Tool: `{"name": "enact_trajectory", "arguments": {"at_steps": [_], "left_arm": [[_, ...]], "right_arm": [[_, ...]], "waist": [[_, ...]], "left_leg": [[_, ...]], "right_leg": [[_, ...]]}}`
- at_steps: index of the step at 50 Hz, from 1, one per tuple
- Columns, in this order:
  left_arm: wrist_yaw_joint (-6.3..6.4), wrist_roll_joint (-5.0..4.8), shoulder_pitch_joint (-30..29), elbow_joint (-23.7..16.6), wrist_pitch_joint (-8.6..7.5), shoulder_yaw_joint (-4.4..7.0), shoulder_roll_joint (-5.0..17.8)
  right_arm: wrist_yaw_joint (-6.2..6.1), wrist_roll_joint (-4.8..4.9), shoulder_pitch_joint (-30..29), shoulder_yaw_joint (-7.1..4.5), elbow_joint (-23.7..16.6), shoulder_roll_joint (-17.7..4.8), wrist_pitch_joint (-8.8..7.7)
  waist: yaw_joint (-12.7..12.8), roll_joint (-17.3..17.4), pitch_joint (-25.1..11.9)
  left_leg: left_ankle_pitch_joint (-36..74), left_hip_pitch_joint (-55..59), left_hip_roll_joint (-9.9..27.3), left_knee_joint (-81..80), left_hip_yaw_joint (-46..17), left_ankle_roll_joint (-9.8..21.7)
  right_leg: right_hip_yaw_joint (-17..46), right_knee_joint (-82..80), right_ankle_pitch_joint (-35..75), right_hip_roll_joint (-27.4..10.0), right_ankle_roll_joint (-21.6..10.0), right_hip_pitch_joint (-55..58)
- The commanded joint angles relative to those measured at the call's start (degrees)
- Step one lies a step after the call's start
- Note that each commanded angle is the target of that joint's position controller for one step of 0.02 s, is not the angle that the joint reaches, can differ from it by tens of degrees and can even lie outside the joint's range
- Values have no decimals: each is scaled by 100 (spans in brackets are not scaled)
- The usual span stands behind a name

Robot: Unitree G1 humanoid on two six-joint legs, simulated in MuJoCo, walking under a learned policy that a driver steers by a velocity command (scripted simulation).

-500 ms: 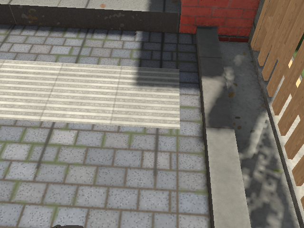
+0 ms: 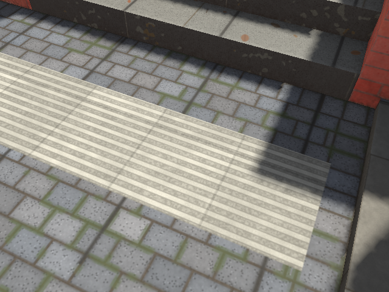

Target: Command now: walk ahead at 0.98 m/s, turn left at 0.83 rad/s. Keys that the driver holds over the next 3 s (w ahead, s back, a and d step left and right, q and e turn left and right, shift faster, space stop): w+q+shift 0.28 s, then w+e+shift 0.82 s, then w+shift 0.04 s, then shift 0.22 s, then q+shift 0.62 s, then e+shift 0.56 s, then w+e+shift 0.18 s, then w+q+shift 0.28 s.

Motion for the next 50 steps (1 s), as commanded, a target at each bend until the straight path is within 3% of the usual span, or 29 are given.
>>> {"name": "enact_trajectory", "arguments": {"at_steps": [1, 4, 5, 6, 7, 8, 9, 10, 11, 12, 13, 15, 20, 21, 24, 26, 27, 28, 29, 30, 31, 33, 34, 36, 40, 46, 48, 49, 50], "left_arm": [[143, -10, -262, -436, -84, 38, 739], [365, 2, -384, -638, 112, 182, 1305], [377, 57, -591, -722, 183, 228, 1440], [313, 107, -994, -904, 258, 273, 1500], [145, 23, -1614, -1108, 256, 305, 1328], [63, 123, -1316, -1672, 108, 35, 386], [34, -28, -1435, -2154, -40, -38, 456], [-1, 26, -1479, -2041, -180, -23, 803], [-31, 45, -1622, -2077, -184, 3, 906], [-5, 191, -1762, -2092, -98, -53, 777], [-20, 314, -1641, -2070, 47, -84, 757], [-101, 355, -1764, -2132, 244, -151, 676], [-257, 9, -3004, -2401, 291, -302, 442], [-259, -46, -3167, -2510, 253, -317, 405], [-215, -38, -3341, -2487, 197, -194, 791], [-210, -56, -2505, -2270, 209, -48, 1102], [-175, -99, -1448, -1959, 251, 53, 1303], [-133, -70, -115, -1543, 315, 162, 1425], [-66, -16, 836, -1315, 401, 300, 1777], [-127, 42, 389, -1220, 455, 401, 2060], [-227, 28, -403, -1486, 457, 396, 1773], [-223, -1, -642, -1436, 401, 284, 1162], [-179, -29, -607, -1346, 362, 241, 1078], [-117, -84, -564, -1232, 276, 193, 1083], [-122, -114, -341, -1316, 165, 245, 1269], [-100, -204, 208, -1259, 204, 363, 1451], [-34, -195, -4, -1314, 219, 392, 1562], [-38, -161, -100, -1344, 203, 430, 1744], [-67, -143, -368, -1411, 176, 475, 1963]], "right_arm": [[112, 20, -451, 92, -430, -89, -37], [16, 66, 681, -39, -141, -549, 29], [-28, 26, 1629, -154, 55, -803, 83], [-123, 28, 2812, -329, 415, -1094, 94], [-235, 258, 2643, -521, 520, -1154, 142], [-217, 85, 1844, -476, 357, -1601, 107], [-239, -80, 1968, -493, 200, -1748, 129], [-299, -154, 1900, -401, 201, -1203, 90], [-339, -143, 1673, -324, 244, -946, 21], [-384, -74, 1552, -317, 259, -1010, -74], [-427, -6, 1415, -292, 172, -1017, -180], [-400, 22, 1308, -206, 145, -923, -348], [-229, 201, 2133, -184, 389, -846, -560], [-231, 198, 2289, -187, 402, -943, -603], [-333, 44, 2326, -204, 526, -1161, -618], [-474, -143, 2162, -234, 519, -1418, -539], [-529, -279, 1863, -257, 455, -1498, -456], [-552, -310, 1484, -269, 345, -1513, -358], [-547, -306, 1258, -189, 227, -1226, -380], [-341, 18, 1916, -12, 23, -446, -542], [-350, -23, 1805, 92, -135, -708, -643], [-349, -132, 900, 141, -352, -896, -718], [-337, -244, 631, 176, -540, -798, -651], [-284, -387, 676, 272, -676, -645, -431], [-201, -258, -519, 421, -1279, -625, -323], [-208, -126, -1410, 509, -1696, -564, -371], [-271, -116, -1083, 445, -1658, -716, -398], [-340, -97, -532, 327, -1500, -991, -415], [-426, -63, 426, 213, -1275, -1213, -446]], "waist": [[-371, -286, 757], [-1065, -726, 25], [-1573, -770, -435], [-2076, -588, -876], [-2076, 511, -631], [-731, 1122, -342], [-858, 868, -1317], [-728, -243, -629], [-406, -617, -70], [-170, -737, 213], [7, -868, 276], [135, -824, 462], [-683, -234, 410], [-775, 181, 519], [-730, 229, 353], [-155, 625, -253], [439, 748, -725], [1114, 604, -1215], [1455, 69, -1504], [348, -2400, -1753], [257, -1424, -1587], [115, 357, -564], [-48, 514, -273], [-342, 225, 71], [-123, -63, 584], [452, -418, 180], [226, -428, -75], [-36, -395, -504], [-592, -426, -1042]], "left_leg": [[169, 1189, -485, -991, 629, 235], [-588, 2493, -1015, -1127, 841, 449], [-958, 3437, -1049, -1176, 626, 647], [-1484, 4759, -1011, -1611, 141, 878], [-1808, 5603, -682, -2307, -656, 1069], [-135, 5912, 81, -1848, -2650, 1454], [-2263, 6694, 940, -3196, -4793, 2404], [-3338, 5948, 1142, -4140, -5108, 2029], [-3311, 5021, 959, -4324, -4726, 1715], [-2740, 4335, 645, -4319, -4321, 1523], [-2450, 3767, 413, -4349, -3889, 1416], [-1873, 2773, 31, -4502, -3062, 1234], [482, 3082, -530, -4972, -1463, 354], [984, 3416, -309, -4937, -1456, 301], [2764, 4972, 32, -4734, -1065, 37], [4933, 5653, 318, -3652, -761, -133], [5655, 5686, 427, -2473, -639, -182], [5329, 5215, 321, -727, -325, -245], [3268, 3828, -87, 1715, -257, -268], [-2520, 946, -1315, 3767, -572, -727], [-2398, 72, -962, 3823, -1217, -557], [-1770, 314, -323, 2777, -1280, -531], [-1843, 530, -158, 2333, -1289, -606], [-2041, 727, 5, 1768, -1176, -808], [-1123, 947, 65, -181, -701, -1133], [259, 1583, -411, -2112, -605, -1016], [-52, 2458, -609, -2690, -659, -919], [-500, 3233, -742, -2674, -669, -845], [-797, 4331, -602, -2681, -781, -763]], "right_leg": [[-63, -382, 6506, -1431, 285, -974], [-43, 1444, 9098, -1737, 308, -408], [107, 2744, 9284, -1892, 215, -583], [297, 4635, 8188, -1836, 69, -1342], [391, 7154, 2672, -544, 18, -2902], [1119, 8389, -539, -175, 117, -5003], [2237, 8699, -481, -78, 242, -5991], [2410, 7801, -103, -505, 155, -6212], [2444, 7046, 187, -753, 198, -5894], [2418, 6804, 182, -832, 277, -5584], [2426, 6441, 260, -995, 399, -5236], [2169, 5428, 547, -1243, 560, -4699], [1284, 2718, 3321, -932, 44, -3658], [1260, 2274, 3554, -957, -117, -3708], [1092, 1691, 3146, -521, -470, -3791], [1087, 1800, 2328, -16, -660, -3181], [1113, 1995, 1861, 164, -738, -2425], [1121, 1779, 1588, 141, -848, -1299], [2079, 2169, 386, -475, -1101, -61], [5736, 992, -592, -1637, -2042, 1403], [6827, 102, -1016, -1829, -2223, 1320], [5606, -48, -330, -1597, -1855, -308], [5139, -91, 53, -1325, -1702, -1001], [4655, -248, 515, -945, -1657, -1837], [4139, -769, 1306, -561, -1579, -2905], [4128, -109, 3866, -510, -1043, -1610], [4148, 462, 4737, -506, -822, -1389], [4122, 1215, 5511, -487, -688, -1302], [4064, 2329, 5527, -371, -591, -1541]]}}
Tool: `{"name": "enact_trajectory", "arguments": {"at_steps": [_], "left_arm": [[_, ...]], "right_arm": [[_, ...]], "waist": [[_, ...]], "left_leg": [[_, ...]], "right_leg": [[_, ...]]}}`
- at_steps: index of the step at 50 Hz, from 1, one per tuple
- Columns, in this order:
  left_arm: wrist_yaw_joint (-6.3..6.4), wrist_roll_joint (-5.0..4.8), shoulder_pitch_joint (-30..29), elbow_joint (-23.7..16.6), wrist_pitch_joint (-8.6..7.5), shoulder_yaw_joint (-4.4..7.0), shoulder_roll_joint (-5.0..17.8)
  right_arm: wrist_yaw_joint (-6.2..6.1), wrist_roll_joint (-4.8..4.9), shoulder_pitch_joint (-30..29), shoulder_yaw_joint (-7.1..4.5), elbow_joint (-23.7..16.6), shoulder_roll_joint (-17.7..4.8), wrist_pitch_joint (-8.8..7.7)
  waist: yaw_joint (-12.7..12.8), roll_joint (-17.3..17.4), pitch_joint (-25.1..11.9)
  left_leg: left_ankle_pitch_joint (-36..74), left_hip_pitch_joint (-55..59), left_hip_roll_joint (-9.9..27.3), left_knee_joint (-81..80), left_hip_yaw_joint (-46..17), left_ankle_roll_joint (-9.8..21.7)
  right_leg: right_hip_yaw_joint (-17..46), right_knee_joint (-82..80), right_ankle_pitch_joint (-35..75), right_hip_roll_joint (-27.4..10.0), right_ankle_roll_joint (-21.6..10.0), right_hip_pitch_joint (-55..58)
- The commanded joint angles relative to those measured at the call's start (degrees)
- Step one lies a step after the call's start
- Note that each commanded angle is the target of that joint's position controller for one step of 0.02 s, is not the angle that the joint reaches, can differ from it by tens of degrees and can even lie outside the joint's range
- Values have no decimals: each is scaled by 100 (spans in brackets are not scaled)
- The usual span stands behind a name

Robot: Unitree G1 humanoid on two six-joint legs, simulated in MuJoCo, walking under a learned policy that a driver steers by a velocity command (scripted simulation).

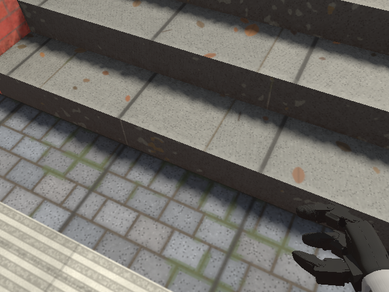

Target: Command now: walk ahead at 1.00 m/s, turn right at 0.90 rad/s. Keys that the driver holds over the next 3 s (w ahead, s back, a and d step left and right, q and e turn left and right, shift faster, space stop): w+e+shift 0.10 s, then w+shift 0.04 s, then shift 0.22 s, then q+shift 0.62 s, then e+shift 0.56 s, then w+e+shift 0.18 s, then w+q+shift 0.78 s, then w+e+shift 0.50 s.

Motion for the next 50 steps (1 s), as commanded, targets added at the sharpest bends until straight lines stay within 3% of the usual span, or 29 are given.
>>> {"name": "enact_trajectory", "arguments": {"at_steps": [1, 2, 3, 4, 5, 6, 8, 10, 12, 14, 16, 19, 20, 21, 22, 23, 25, 26, 29, 33, 40, 41, 42, 43, 44, 45, 47, 48, 50], "left_arm": [[-7, 63, -768, -524, -162, 265, 1183], [14, -24, -610, -712, -201, 28, 203], [31, -213, -153, -1003, -117, -92, 248], [75, -15, -776, -803, 4, -38, 671], [3, 96, -1240, -830, 57, -10, 732], [-81, 171, -1510, -877, 94, -25, 631], [-223, 267, -1669, -1044, 200, -111, 289], [-215, 286, -1895, -1216, 276, -172, 137], [-270, 325, -2240, -1500, 214, -239, 130], [-390, 294, -2330, -1510, 116, -353, 76], [-420, 288, -2191, -1339, 102, -356, 173], [-283, 537, -1105, -826, -10, -267, 495], [-196, 653, -891, -738, -79, -230, 729], [-107, 691, -837, -849, -112, -194, 1119], [-39, 279, -699, -996, -79, -132, 1067], [27, 107, -1318, -1096, -6, -132, 933], [109, 119, -1971, -1057, 52, -329, 327], [178, 100, -2055, -1032, 85, -344, 288], [251, 119, -1989, -934, 107, -245, 494], [286, 186, -2294, -970, 160, -227, 309], [239, 198, -2114, -921, 385, -18, 668], [241, 201, -2020, -882, 439, -3, 657], [237, 257, -1785, -793, 519, 0, 554], [234, 260, -1662, -1112, 617, -96, 210], [274, 312, -2296, -1322, 678, -114, 339], [268, 234, -2303, -1313, 683, -117, 340], [239, 214, -2119, -1160, 568, -63, 498], [230, 292, -2019, -1078, 550, -45, 551], [200, 269, -1887, -1003, 569, -43, 504]], "right_arm": [[-292, 3, 2679, -637, 284, -1484, -98], [-392, -237, 3501, -775, 414, -1841, -95], [-299, -218, 3059, -873, 426, -2039, -39], [-257, -144, 2459, -789, 280, -1272, 2], [-226, -93, 2232, -691, 353, -867, -1], [-201, -143, 2284, -663, 524, -757, -19], [-167, -87, 2564, -622, 928, -641, -132], [-65, 75, 2698, -571, 1170, -465, -249], [-34, 154, 2459, -601, 1228, -659, -293], [-16, 203, 1973, -620, 1186, -780, -294], [9, 241, 2206, -676, 1297, -1061, -322], [-94, 344, 2431, -665, 1407, -1232, -229], [-125, 385, 2686, -617, 1457, -1166, -165], [-149, 392, 3680, -465, 1489, -456, -43], [-268, 596, 4167, -478, 1636, -646, 111], [-284, 467, 3874, -540, 1663, -953, 189], [-255, 220, 3235, -566, 1610, -929, 306], [-221, 117, 3274, -580, 1651, -865, 414], [-127, 84, 3263, -641, 1544, -577, 592], [-61, 58, 2645, -687, 1209, -404, 774], [113, 96, 2064, -743, 740, -504, 831], [94, 83, 2186, -766, 773, -540, 784], [36, 9, 2440, -840, 845, -817, 716], [-61, 29, 2432, -1039, 669, -1763, 687], [-127, 16, 2815, -1165, 699, -1993, 737], [-162, 32, 2623, -1142, 734, -1825, 788], [-157, 135, 1755, -1047, 516, -1436, 885], [-151, 173, 1584, -1013, 425, -1296, 889], [-141, 206, 1703, -967, 410, -1160, 837]], "waist": [[-1895, -274, -1688], [-1875, 1012, -2397], [-1359, 2321, -3012], [-1442, 1076, -1936], [-1447, 422, -1147], [-1378, 75, -750], [-1104, 332, -197], [-919, 354, -53], [-757, 532, 54], [-614, 638, 37], [-602, 635, -188], [-151, 321, -730], [-54, -36, -861], [-546, -1352, -1887], [-436, -1029, -3189], [-636, -495, -2733], [-922, -221, -1298], [-1039, -312, -1032], [-1228, -377, -1054], [-1284, -741, -745], [-1064, -707, -590], [-1100, -395, -561], [-1175, 514, -292], [-1014, 2262, 61], [-1413, 1454, -47], [-1199, 985, 18], [-874, 818, -2], [-868, 841, -191], [-914, 566, -561]], "left_leg": [[-1423, 4601, 396, 277, -348, 282], [-2901, 6075, 2106, 113, -2212, 569], [-3828, 6365, 2877, -856, -4884, 1139], [-4381, 5472, 2347, -1088, -4074, 1022], [-3384, 4655, 2060, -1078, -2944, 904], [-2319, 4062, 1814, -1207, -2311, 861], [-448, 3318, 1549, -1276, -1411, 868], [1888, 3239, 1543, -1213, -737, 828], [2968, 2865, 1343, -1412, -13, 721], [2707, 1943, 714, -1575, 930, 471], [2734, 1684, 703, -1351, 983, 410], [3068, 1932, 667, 589, 1007, 275], [1280, 1558, 331, 1892, 1090, 187], [-3999, 752, -411, 4407, 906, 50], [-3993, 712, -572, 5062, -495, 141], [-3324, 697, -267, 4860, -523, 136], [-2939, 505, 121, 4067, -118, 1], [-2817, 718, 127, 4024, 29, -97], [-2504, 1103, 32, 4196, 281, -227], [-1978, 995, 298, 3271, 414, -145], [-1959, 1889, 117, 1154, 878, 187], [-1855, 2187, -15, 617, 829, 296], [-1420, 2419, 282, -288, 25, 481], [266, 2595, 1855, -972, -2601, 1121], [888, 2287, 2023, -1217, -2997, 1711], [250, 2177, 1689, -1098, -2435, 1662], [-588, 2080, 945, -1065, -1744, 1218], [-276, 2176, 781, -972, -1583, 1175], [406, 2558, 796, -813, -1470, 1181]], "right_leg": [[303, 3164, 4762, -648, 53, -2096], [-391, 5056, 651, -185, 59, -3531], [-923, 6213, -358, -156, 129, -4673], [-1074, 6191, 401, -653, 79, -5103], [-1192, 5880, 824, -827, 125, -5072], [-1237, 5703, 917, -948, 165, -4925], [-1214, 5451, 750, -1098, 263, -4835], [-1246, 5037, 535, -1066, 372, -5030], [-1407, 3984, 1034, -959, 449, -4802], [-1853, 2108, 2329, -726, 468, -3296], [-2148, 1642, 3108, -367, 444, -2079], [-1801, 983, 3466, -351, 122, -709], [-1434, 848, 5305, -998, 12, -116], [66, 1842, 10030, -3098, -643, 1162], [746, 1867, 10871, -3660, -1174, 1591], [351, 1327, 9170, -3300, -1036, 795], [-322, 700, 7270, -2718, -620, -521], [-690, 446, 7052, -2578, -568, -1046], [-1411, 88, 6478, -2496, -678, -1791], [-2081, -155, 4327, -2394, -493, -2274], [-2435, 402, 2006, -2723, -27, -2244], [-2586, 875, 1453, -2572, 221, -2366], [-2858, 1933, 560, -2163, 628, -2817], [-3162, 3447, -1312, -1038, 1212, -4422], [-1950, 4280, -1388, -775, 1203, -4537], [-1602, 4405, -798, -896, 1159, -4515], [-1537, 4168, 282, -935, 1060, -4302], [-1584, 4273, 503, -876, 1051, -4185], [-1574, 4331, 596, -824, 1072, -4102]]}}
Over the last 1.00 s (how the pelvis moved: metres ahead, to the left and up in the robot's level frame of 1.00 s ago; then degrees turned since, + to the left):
0.94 0.07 0.00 -5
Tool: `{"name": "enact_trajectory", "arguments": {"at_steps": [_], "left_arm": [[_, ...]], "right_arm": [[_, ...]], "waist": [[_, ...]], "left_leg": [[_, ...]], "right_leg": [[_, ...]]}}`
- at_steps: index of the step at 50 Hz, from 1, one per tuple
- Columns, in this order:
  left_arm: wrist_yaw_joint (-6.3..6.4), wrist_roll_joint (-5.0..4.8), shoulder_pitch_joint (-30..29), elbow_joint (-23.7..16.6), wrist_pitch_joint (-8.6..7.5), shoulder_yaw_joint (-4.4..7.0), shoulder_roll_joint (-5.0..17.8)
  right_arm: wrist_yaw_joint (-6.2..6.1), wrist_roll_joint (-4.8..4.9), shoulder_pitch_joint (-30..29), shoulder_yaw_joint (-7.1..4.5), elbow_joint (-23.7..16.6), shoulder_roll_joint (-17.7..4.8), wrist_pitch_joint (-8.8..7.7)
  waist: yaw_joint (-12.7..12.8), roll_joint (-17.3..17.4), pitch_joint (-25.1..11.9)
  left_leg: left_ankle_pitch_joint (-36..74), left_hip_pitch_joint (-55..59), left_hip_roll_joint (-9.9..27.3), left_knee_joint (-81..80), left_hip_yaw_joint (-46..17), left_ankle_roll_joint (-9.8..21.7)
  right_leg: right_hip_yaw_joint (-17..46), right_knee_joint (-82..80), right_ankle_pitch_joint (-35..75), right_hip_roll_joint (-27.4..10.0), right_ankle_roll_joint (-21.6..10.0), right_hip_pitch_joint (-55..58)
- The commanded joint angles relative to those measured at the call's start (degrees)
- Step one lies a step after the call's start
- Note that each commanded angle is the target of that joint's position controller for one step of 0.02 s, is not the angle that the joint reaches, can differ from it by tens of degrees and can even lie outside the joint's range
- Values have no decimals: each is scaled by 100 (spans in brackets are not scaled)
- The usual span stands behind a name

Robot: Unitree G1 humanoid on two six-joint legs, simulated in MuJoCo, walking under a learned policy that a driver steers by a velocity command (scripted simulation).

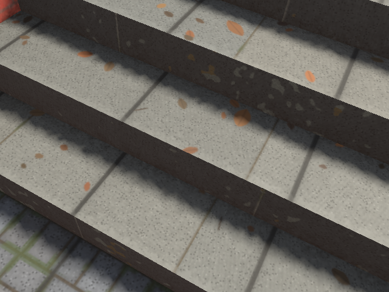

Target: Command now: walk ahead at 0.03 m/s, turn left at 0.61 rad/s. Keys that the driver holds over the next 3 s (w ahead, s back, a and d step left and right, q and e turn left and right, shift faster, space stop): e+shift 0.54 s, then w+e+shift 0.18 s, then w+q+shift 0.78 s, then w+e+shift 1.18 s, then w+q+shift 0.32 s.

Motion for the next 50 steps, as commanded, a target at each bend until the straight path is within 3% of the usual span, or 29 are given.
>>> {"name": "enact_trajectory", "arguments": {"at_steps": [1, 4, 7, 9, 11, 14, 16, 17, 18, 19, 20, 22, 24, 27, 28, 30, 32, 34, 35, 36, 37, 38, 39, 40, 43, 46, 48, 49, 50], "left_arm": [[-8, -45, 314, -179, -36, 113, 420], [14, -114, 354, -76, 30, 60, 311], [-40, -125, 396, 106, 100, -45, 130], [-68, -156, 359, 106, 105, 8, 354], [-89, -177, 471, 104, 58, 53, 492], [-104, -198, 679, 133, -39, 39, 359], [-107, -203, 841, 139, -95, 32, 307], [-102, -151, 898, 121, -137, 87, 518], [-88, -72, 1113, 70, -204, 207, 1031], [-110, -95, 1217, 119, -176, 381, 1488], [-116, -113, 1278, 99, -152, 402, 1317], [-76, -178, 554, -52, -19, 369, 986], [-75, -204, 444, -152, 45, 385, 904], [-79, -200, 798, -131, 64, 460, 971], [-87, -177, 896, -141, 70, 496, 1017], [-170, -89, 763, -252, 67, 521, 1063], [-252, -28, 379, -381, 41, 537, 1114], [-291, -21, -290, -570, 9, 523, 1062], [-271, -59, -491, -639, -44, 478, 898], [-243, -144, -258, -691, -138, 355, 423], [-231, -136, -511, -947, -227, 221, 276], [-239, -55, -451, -922, -283, 224, 556], [-307, -22, -281, -729, -346, 212, 557], [-372, 27, -99, -591, -386, 189, 540], [-475, 184, -367, -645, -448, 106, 540], [-461, 72, -1040, -868, -536, -82, 255], [-368, -13, -956, -875, -588, -82, 301], [-241, 9, -350, -751, -601, -110, 159], [-109, 27, 365, -591, -633, -37, 320]], "right_arm": [[-46, 46, -162, -169, -449, -715, -123], [-110, -16, -14, -32, -365, -456, -201], [-168, -132, -194, 196, -241, -125, -271], [-199, -158, -174, 126, -132, -504, -258], [-223, -97, -167, 51, -58, -737, -214], [-263, -20, -374, 22, -14, -730, -189], [-289, -4, -538, -12, 8, -733, -187], [-293, -20, -602, -21, -32, -692, -196], [-282, -79, -622, 8, -216, -490, -172], [-326, -39, -1133, 97, -454, -245, -146], [-297, -88, -1006, 108, -379, -297, -126], [-213, -22, -805, 75, -215, -329, -159], [-120, -74, -804, 60, -215, -400, -214], [-94, -33, -1044, 127, -350, -317, -254], [-87, -52, -1063, 149, -375, -343, -272], [-58, -96, -1185, 165, -421, -404, -293], [-90, -51, -1087, 159, -428, -483, -368], [-209, 76, -323, 143, -254, -492, -487], [-303, 83, 214, 90, -110, -666, -563], [-375, 25, 457, -18, -73, -1183, -627], [-347, -224, 203, -119, -176, -1692, -651], [-259, -311, -74, -75, -157, -1301, -693], [-166, -236, -145, 43, -147, -839, -750], [-104, -190, -125, 86, -111, -667, -809], [-2, -44, 302, 87, 140, -679, -916], [62, -7, 427, 7, 199, -800, -889], [74, -34, 578, -95, 295, -994, -812], [54, 95, 623, -74, 339, -822, -785], [44, 186, 489, -55, 287, -693, -842]], "waist": [[54, 702, -854], [-49, 768, -906], [-71, 828, -737], [-144, 968, -505], [-118, 866, -387], [32, 655, -402], [193, 555, -414], [200, 206, -379], [116, -722, -417], [371, -1555, 89], [295, -803, -44], [-22, -228, -82], [21, -310, -374], [260, -349, -548], [338, -354, -742], [411, -601, -614], [263, -752, -389], [-309, -551, -292], [-618, -225, -285], [-544, 936, -482], [-461, 1453, -454], [-127, 754, -325], [-25, 463, -222], [35, 444, -211], [-43, 768, -116], [-193, 1013, 8], [-120, 1158, -19], [165, 1196, -387], [592, 987, -711]], "left_leg": [[2063, 1177, 1299, -1057, -1455, 775], [2362, 1386, 1396, -1132, -1259, 783], [1461, 912, 1355, -1385, -899, 627], [1105, 841, 1441, -1350, -916, 684], [1393, 1032, 1665, -1199, -1034, 806], [2133, 1219, 1789, -843, -889, 797], [2044, 1046, 1617, -458, -551, 516], [1353, 719, 1293, 56, -255, 231], [-171, -205, 520, 1218, 339, -155], [-2102, -1276, -377, 2072, 394, -383], [-2154, -1334, -127, 2940, -31, -447], [-1321, -1280, 81, 3043, -171, -554], [-977, -1264, 55, 2932, -69, -671], [-933, -1371, 11, 2267, -55, -753], [-964, -1242, 14, 1970, -75, -746], [-1173, -915, -34, 1350, -103, -718], [-1365, -241, -154, 662, -72, -692], [-825, 1330, -169, -641, -21, -542], [-380, 2377, 76, -1373, -14, -441], [-1462, 3080, 1365, -1900, -1218, -256], [-3029, 2437, 2522, -2559, -3408, 230], [-3077, 1842, 2624, -2444, -3537, 484], [-2712, 1612, 2279, -2400, -3051, 482], [-2106, 1562, 1903, -2340, -2463, 428], [-913, 1349, 1291, -2318, -1528, 500], [58, 638, 1005, -2224, -1251, 525], [746, 461, 1050, -1898, -1314, 620], [1980, 157, 1080, -1474, -1283, 698], [3281, -107, 848, -611, -1064, 613]], "right_leg": [[154, 237, 252, 3, 26, -386], [90, -228, 153, -90, 16, -83], [108, -1443, 115, -118, -81, 996], [-3, -1728, -153, 105, -187, 1207], [-64, -1785, -351, 147, -283, 1089], [-185, -2226, -307, 161, -395, 1270], [-50, -3182, 500, 186, -544, 1709], [641, -3668, 1092, -124, -731, 1924], [2342, -4012, 2767, -1312, -1072, 2387], [3514, -4222, 4372, -1977, -1945, 2203], [3169, -4212, 4256, -1794, -2131, 2278], [2306, -4062, 3389, -1012, -1663, 2162], [2092, -3886, 3609, -668, -1491, 2456], [2363, -3709, 3586, -616, -1481, 2858], [2563, -3876, 2327, -558, -1506, 2857], [3102, -4368, -597, -456, -1563, 2408], [3328, -4495, -1270, -325, -1458, 1701], [3142, -4240, -1053, 32, -1098, 563], [2726, -3737, -1229, 401, -754, -222], [1749, -2155, -1435, 951, -476, -985], [1165, -1013, -704, 1110, -398, -1565], [1223, -390, -43, 412, -419, -1263], [1230, -273, 331, 386, -408, -1116], [1158, -205, 573, 387, -364, -971], [385, -758, 872, 254, -264, -665], [-95, -2462, 622, 300, -128, 560], [-186, -3255, 472, 444, -205, 1250], [-277, -3420, 918, 523, -352, 2303], [-166, -3694, 1128, 396, -441, 3253]]}}
Over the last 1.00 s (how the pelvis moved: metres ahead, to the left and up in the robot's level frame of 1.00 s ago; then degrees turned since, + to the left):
0.42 0.03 0.01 11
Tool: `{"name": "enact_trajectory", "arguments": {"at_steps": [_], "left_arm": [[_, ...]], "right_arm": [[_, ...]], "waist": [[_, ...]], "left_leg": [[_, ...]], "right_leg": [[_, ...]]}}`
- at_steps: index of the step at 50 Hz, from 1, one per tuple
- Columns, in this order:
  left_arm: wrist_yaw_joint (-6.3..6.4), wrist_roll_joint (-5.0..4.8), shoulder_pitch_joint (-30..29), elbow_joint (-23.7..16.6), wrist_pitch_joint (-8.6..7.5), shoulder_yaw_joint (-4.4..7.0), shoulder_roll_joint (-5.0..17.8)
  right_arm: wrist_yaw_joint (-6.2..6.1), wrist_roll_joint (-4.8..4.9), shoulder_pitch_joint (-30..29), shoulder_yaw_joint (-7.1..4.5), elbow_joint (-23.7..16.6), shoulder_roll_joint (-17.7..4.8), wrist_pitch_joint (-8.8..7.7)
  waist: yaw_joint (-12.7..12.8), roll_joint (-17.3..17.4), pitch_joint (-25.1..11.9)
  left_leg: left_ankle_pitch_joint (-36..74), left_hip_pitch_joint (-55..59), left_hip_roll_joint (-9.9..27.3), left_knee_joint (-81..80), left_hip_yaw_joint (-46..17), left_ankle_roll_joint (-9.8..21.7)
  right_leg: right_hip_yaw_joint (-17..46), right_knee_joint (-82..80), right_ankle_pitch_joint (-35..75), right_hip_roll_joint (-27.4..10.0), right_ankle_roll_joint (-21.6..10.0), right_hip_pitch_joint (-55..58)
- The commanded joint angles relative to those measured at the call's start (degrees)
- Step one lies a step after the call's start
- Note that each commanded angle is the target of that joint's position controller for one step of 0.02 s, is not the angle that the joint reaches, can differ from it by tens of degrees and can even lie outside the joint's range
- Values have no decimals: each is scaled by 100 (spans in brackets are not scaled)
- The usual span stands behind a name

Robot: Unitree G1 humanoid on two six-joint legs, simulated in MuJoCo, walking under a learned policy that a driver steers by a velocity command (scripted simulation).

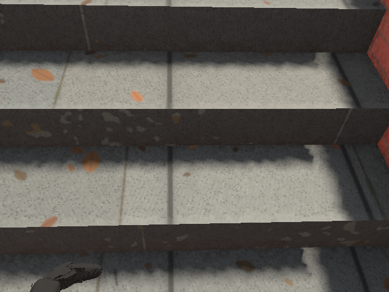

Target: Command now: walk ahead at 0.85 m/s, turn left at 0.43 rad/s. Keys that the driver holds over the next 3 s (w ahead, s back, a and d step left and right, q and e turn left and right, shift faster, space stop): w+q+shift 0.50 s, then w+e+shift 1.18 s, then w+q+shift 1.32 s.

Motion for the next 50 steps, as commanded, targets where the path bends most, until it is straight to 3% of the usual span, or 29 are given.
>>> {"name": "enact_trajectory", "arguments": {"at_steps": [1, 2, 3, 6, 10, 13, 19, 21, 22, 23, 24, 25, 26, 27, 28, 31, 34, 36, 38, 39, 42, 43, 44, 45, 46, 47, 48, 49, 50], "left_arm": [[324, 97, 2144, 115, -166, 288, 787], [405, 253, 2656, 215, -174, 427, 1467], [373, 232, 2194, 242, -122, 489, 1518], [236, 12, 1215, 28, -179, 222, 471], [199, 27, 1499, 389, -402, 287, 579], [150, 84, 2104, 917, -500, 240, 381], [163, 56, 2735, 1814, -474, 91, 298], [296, 23, 2373, 1594, -338, 70, 502], [373, -210, 2246, 1370, -300, 109, 849], [434, -294, 2282, 1061, -276, 253, 1414], [364, -310, 1965, 823, -188, 473, 2040], [236, -481, 1902, 585, -159, 568, 2162], [57, -412, 1854, 269, -320, 515, 1500], [-141, -236, 1468, -312, -490, 359, 858], [-91, -41, 1412, -435, -567, 238, 265], [155, -5, 637, -766, -347, -120, -772], [319, -72, 1046, -607, 34, -161, -811], [439, -321, 432, -712, 134, -216, -1186], [476, -350, -343, -994, 163, -388, -1596], [485, -399, -654, -1048, 175, -441, -1553], [305, -354, -635, -919, 295, -363, -958], [295, -309, 64, -691, 295, -292, -676], [277, -373, 822, -234, 358, -177, -342], [315, -521, 1270, -117, 436, -104, -150], [331, -438, 1825, 107, 522, 15, 139], [315, -309, 2435, 261, 476, 212, 592], [261, -425, 2770, 394, 317, 398, 741], [282, -447, 1911, 667, 207, 446, 455], [310, -258, 1267, 410, 174, 297, 245]], "right_arm": [[-6, 248, -1177, -204, -641, -699, -200], [20, 339, -1404, -29, -1022, 0, -270], [-32, 212, -1159, -27, -1048, -190, -166], [19, -124, -1054, -48, -880, -183, 103], [85, -189, -1340, -47, -1199, -33, 334], [-177, -136, -2309, 40, -1734, 308, 520], [-250, -159, -4293, 391, -2954, 698, 491], [-47, -180, -3919, 477, -2946, 558, 534], [86, -68, -3554, 503, -2816, 537, 547], [185, -192, -2764, 296, -2467, 107, 589], [176, -132, -1410, 139, -2121, -73, 633], [167, -87, -433, -47, -1837, -544, 611], [105, 56, -812, -286, -1736, -1048, 543], [-1, -4, -837, -527, -1599, -1686, 559], [-72, -91, -696, -563, -1460, -1536, 514], [-81, -337, -815, -252, -558, -521, 50], [66, -316, -649, -12, -88, 79, -268], [193, -336, -313, 58, 408, 242, -386], [223, -233, 107, 151, 833, 411, -369], [231, -132, 19, 188, 876, 455, -339], [-165, 122, 345, 286, 799, 188, -351], [-250, 163, -69, 177, 627, -298, -407], [-451, 468, -757, 47, 306, -825, -466], [-516, 537, -714, -89, 88, -1308, -645], [-511, 480, -955, -197, -50, -1453, -681], [-420, 490, -1415, -251, -355, -1336, -596], [-306, 344, -2010, -272, -739, -1071, -484], [-71, -208, -2528, -16, -1294, 88, -476], [-14, -489, -1690, 235, -1871, 659, -565]], "waist": [[1774, 612, -773], [1798, -872, -1095], [1305, -1061, -1028], [716, -223, 45], [447, -256, 524], [503, -461, 912], [422, -130, 1350], [226, -51, 901], [12, -99, 164], [-200, -327, -700], [-753, -905, -1632], [-999, -1188, -2454], [-576, -321, -2025], [-420, 1776, -2444], [-95, 1018, -2826], [538, -292, -530], [997, -309, 188], [878, 173, 574], [913, 173, 982], [924, 47, 1033], [836, 316, 253], [1387, 585, -332], [1888, 718, -1320], [2013, 1098, -1559], [2264, 1226, -1701], [2509, 1128, -1706], [2799, 184, -1491], [1945, -1514, 34], [827, -374, -401]], "left_leg": [[3492, -2328, 360, 1985, -531, 749], [819, -3825, -230, 3682, -10, 459], [-655, -4169, 23, 4807, 80, 499], [-79, -4779, 462, 6565, 128, 389], [472, -5391, 544, 7850, 94, 194], [-618, -7183, 414, 10387, 4, 433], [-1846, -8132, 523, 9043, 828, 901], [-1130, -6033, 480, 7337, 1801, 878], [-515, -3887, 288, 5965, 1942, 953], [-906, -2531, -400, 6120, 2386, 892], [-1186, -1750, -573, 5851, 1993, 1014], [-1655, -601, -1013, 5105, 1171, 1198], [-2184, 252, -584, 2921, -1039, 1414], [-1980, 1209, 1028, 404, -4623, 1675], [-2457, 1224, 1198, 39, -5081, 1235], [-440, -1133, 1158, 503, -3222, 967], [1361, -1847, 1303, 516, -1359, 485], [1607, -1681, 1250, 150, -561, 209], [1681, -1457, 917, -188, 432, -235], [1626, -1820, 627, -543, 973, -474], [6211, -1615, 688, -1472, 1712, -266], [8285, -1524, 645, -1158, 2179, -256], [10427, -1558, 797, -666, 2135, 21], [12170, -867, 1195, 138, 1941, 100], [13082, -217, 1546, 1295, 1719, 14], [12729, -101, 1470, 2976, 1577, 58], [7643, -782, 584, 6294, 1599, -7], [642, -3938, -559, 9324, 776, -218], [641, -5151, -539, 10289, -45, -188]], "right_leg": [[224, -701, 365, -452, -243, 3755], [2264, -1422, -660, -2044, -542, 4571], [3115, -1566, -1540, -2535, -902, 3720], [1602, -1616, -1325, -1944, -777, 2185], [460, -1951, -535, -1835, -691, 1328], [184, -2071, -781, -2207, -866, 1724], [-1452, -2677, 1550, -1707, -194, 2348], [-2108, -2931, 4014, -1343, -397, 1583], [-2176, -2569, 6653, -1340, -530, 1187], [-1974, -1351, 10092, -1623, -667, 1353], [-1709, 231, 11396, -1897, -735, 2005], [-1405, 2086, 11572, -2016, -737, 2037], [-1156, 4056, 6588, -1166, -298, 84], [-556, 7162, 826, 314, -2, -1914], [585, 8492, 1019, -22, -267, -2189], [777, 9780, 1011, -183, -478, -3176], [961, 9839, 218, -70, -594, -3935], [729, 11088, -325, 269, -883, -5208], [372, 10813, -454, 408, -1097, -6051], [-3, 9751, -319, 508, -1085, -5655], [-1546, 7770, -188, 672, -927, -3477], [-1772, 6921, -290, 653, -1009, -2071], [-1677, 6312, 345, 896, -982, -452], [-1819, 5533, 16, 798, -959, -76], [-1830, 4906, -624, 781, -996, 150], [-1384, 3667, -928, 842, -1181, 613], [-253, 1127, -427, 564, -1772, 1138], [1262, 746, 1610, 542, -2268, 1227], [2843, 817, 2925, -110, -2649, 1824]]}}
Over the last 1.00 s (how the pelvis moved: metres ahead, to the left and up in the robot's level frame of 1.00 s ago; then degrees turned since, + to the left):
0.08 -0.06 0.01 -25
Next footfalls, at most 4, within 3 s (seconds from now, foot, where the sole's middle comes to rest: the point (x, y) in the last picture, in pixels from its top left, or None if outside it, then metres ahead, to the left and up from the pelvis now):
0.02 right None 0.08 -0.12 -0.78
0.50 left None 0.42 0.22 -0.61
0.96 right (77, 192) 0.71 0.29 -0.45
1.28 left None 1.07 0.58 -0.28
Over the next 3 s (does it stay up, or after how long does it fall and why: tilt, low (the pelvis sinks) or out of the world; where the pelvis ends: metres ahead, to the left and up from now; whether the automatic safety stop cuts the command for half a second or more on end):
stays up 2.46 0.26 0.61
